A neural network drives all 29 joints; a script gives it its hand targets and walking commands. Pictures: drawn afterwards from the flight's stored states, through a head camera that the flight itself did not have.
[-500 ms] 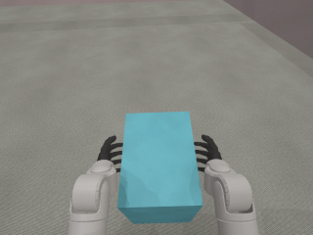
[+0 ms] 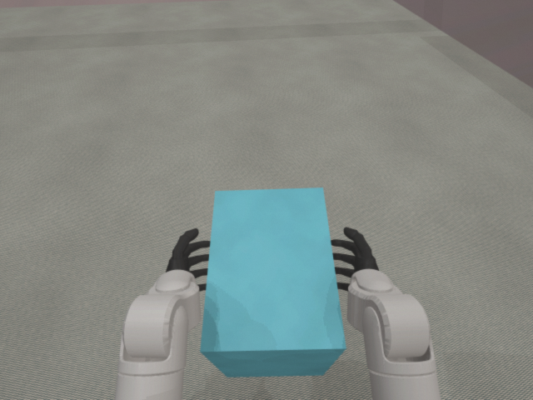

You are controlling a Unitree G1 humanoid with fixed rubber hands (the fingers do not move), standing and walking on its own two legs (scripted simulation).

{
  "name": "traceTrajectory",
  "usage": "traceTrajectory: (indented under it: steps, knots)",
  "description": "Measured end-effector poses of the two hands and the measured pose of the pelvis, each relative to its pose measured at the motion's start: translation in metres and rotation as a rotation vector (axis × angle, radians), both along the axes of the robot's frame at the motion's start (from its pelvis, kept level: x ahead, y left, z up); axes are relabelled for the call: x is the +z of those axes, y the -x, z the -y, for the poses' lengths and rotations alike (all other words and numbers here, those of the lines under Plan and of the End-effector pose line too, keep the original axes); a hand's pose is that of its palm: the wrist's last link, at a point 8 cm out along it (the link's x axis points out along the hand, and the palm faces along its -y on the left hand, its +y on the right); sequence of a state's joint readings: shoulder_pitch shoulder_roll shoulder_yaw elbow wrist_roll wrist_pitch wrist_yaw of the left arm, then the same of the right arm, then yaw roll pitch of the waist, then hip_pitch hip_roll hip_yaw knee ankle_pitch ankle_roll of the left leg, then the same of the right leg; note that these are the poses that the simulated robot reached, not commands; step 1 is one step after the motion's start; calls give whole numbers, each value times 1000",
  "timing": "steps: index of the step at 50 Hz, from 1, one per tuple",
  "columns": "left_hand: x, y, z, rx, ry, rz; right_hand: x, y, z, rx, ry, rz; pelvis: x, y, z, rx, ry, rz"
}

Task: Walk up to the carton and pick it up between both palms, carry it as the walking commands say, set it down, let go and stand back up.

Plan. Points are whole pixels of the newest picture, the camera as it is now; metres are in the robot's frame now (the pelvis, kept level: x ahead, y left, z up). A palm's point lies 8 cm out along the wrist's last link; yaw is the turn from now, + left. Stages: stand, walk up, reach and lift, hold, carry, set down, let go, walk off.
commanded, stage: carry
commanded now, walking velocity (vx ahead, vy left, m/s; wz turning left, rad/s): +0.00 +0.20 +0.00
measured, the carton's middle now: (272, 288) +0.31 +0.00 +0.01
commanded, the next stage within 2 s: none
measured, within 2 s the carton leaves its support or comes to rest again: neither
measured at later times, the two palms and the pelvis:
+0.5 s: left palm (88, 323) +0.22 +0.23 +0.09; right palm (290, 321) +0.22 -0.02 +0.09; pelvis -0.06 +0.10 +0.00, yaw +0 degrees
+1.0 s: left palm out of the picture +0.16 +0.34 +0.09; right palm (197, 369) +0.17 +0.09 +0.09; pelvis -0.12 +0.21 +0.00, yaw +0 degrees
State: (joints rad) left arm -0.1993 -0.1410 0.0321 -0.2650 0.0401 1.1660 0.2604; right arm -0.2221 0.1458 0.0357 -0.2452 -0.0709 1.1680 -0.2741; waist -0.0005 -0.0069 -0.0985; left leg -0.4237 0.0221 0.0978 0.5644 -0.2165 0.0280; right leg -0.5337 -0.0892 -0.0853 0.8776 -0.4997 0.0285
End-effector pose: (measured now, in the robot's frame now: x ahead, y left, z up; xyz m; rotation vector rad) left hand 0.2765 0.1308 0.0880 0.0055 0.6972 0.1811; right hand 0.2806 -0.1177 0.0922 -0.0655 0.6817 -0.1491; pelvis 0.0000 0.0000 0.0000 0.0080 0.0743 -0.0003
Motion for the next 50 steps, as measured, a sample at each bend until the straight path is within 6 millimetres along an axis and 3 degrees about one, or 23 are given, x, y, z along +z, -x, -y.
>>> traceTrajectory:
  steps: [7,13,18,23,29,36,43,50]
  knots:
    - [1,16,-12,-4,-38,2,-11,19,-12,-6,-39,2,-3,18,-16,2,-5,10]
    - [5,24,-28,-46,-23,-12,-2,38,-28,-53,-29,-14,7,34,-43,7,-31,-2]
    - [5,29,-60,-55,-6,46,5,45,-60,-75,-20,46,-3,47,-78,13,-34,-9]
    - [-1,52,-93,-12,0,-1,1,56,-93,-16,4,-2,0,57,-97,-2,-7,-5]
    - [1,69,-110,15,-34,19,-8,66,-110,7,-26,20,-7,72,-109,-9,-7,5]
    - [3,81,-126,-38,-25,-23,-6,92,-126,-45,-31,-25,6,89,-139,8,-25,1]
    - [3,90,-169,-43,-7,39,5,103,-170,-66,-10,40,-3,107,-185,9,-31,-7]
    - [1,118,-206,10,-7,1,-1,116,-207,0,-1,3,-1,121,-205,-5,-4,-2]
